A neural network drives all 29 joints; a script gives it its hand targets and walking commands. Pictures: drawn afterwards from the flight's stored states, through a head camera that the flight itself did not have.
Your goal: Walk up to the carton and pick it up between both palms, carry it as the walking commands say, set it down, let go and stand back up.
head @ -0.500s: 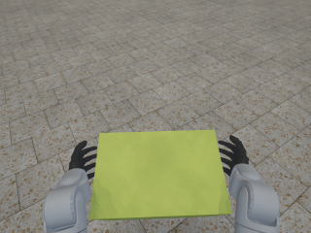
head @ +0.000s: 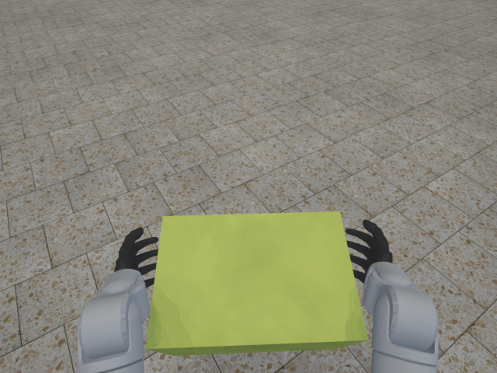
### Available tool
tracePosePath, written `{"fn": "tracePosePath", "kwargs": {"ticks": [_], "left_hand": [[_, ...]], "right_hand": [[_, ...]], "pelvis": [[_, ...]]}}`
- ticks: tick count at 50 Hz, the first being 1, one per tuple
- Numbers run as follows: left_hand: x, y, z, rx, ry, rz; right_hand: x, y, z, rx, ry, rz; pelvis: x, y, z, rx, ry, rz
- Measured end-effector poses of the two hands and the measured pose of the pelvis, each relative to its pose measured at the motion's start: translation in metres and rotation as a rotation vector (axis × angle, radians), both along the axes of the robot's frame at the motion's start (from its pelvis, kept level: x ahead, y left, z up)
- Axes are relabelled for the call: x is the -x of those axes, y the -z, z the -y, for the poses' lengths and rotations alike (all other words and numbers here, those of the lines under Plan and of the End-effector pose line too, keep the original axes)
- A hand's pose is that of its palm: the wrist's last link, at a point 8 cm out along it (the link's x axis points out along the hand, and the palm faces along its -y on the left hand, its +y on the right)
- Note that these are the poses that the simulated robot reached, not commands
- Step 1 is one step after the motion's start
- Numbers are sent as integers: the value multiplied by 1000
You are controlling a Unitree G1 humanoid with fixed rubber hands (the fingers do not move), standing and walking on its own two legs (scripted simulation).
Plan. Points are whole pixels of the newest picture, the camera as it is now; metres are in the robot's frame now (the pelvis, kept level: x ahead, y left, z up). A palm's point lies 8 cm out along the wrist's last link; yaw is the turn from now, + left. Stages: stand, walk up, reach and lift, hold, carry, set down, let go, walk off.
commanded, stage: carry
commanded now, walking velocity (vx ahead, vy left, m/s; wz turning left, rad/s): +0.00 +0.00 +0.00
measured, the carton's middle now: (253, 286) +0.27 +0.00 +0.00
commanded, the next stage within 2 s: none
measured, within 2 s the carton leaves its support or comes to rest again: neither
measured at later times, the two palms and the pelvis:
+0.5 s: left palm (130, 268) +0.27 +0.19 +0.06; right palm (362, 260) +0.28 -0.17 +0.07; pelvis +0.02 +0.01 +0.00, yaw +0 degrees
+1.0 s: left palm (123, 263) +0.28 +0.21 +0.05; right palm (348, 255) +0.29 -0.15 +0.06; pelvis +0.03 +0.03 +0.00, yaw +0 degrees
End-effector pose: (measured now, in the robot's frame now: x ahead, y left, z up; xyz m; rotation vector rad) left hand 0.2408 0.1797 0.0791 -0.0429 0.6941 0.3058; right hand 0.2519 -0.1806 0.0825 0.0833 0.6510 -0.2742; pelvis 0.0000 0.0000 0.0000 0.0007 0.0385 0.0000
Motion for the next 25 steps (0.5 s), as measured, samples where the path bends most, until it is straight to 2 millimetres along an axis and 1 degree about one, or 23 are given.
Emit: {"fn": "tracePosePath", "kwargs": {"ticks": [4,12,25], "left_hand": [[-5,5,-1,1,2,-9],[-14,8,-4,3,7,9],[-28,18,-11,5,14,7]], "right_hand": [[-6,5,-1,6,-5,-9],[-13,6,-4,13,-6,8],[-26,14,-11,21,-10,5]], "pelvis": [[-3,0,-1,1,-2,-2],[-8,0,-4,4,-3,-5],[-17,0,-11,6,-2,-10]]}}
